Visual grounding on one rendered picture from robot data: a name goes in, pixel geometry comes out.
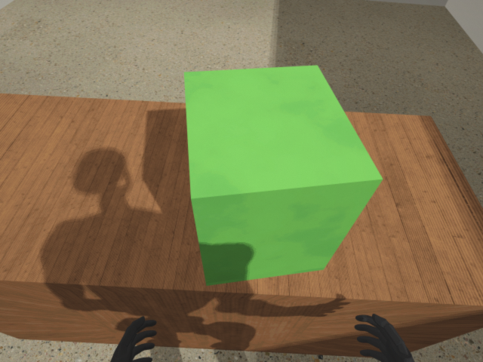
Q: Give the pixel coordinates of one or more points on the pedestal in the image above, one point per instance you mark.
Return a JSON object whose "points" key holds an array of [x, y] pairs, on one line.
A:
{"points": [[97, 230]]}

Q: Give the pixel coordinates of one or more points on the carton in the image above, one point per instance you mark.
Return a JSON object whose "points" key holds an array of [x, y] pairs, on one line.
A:
{"points": [[278, 175]]}

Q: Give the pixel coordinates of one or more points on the robot left hand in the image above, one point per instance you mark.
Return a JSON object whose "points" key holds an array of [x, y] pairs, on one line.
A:
{"points": [[126, 349]]}

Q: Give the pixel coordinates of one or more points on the robot right hand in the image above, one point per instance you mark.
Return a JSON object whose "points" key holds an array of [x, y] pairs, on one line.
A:
{"points": [[390, 343]]}

